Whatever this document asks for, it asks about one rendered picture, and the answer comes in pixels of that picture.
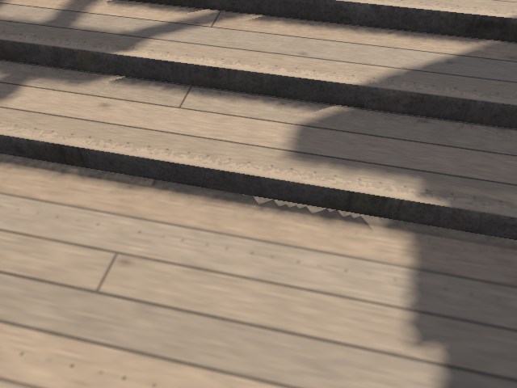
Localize stairs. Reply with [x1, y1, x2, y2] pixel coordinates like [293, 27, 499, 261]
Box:
[0, 0, 517, 240]

